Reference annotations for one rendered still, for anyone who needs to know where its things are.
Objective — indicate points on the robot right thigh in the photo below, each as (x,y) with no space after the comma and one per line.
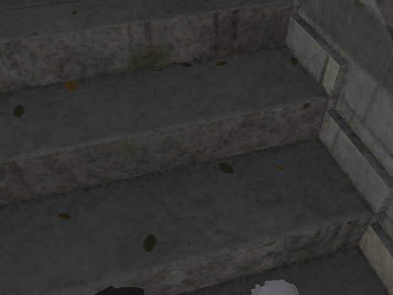
(275,287)

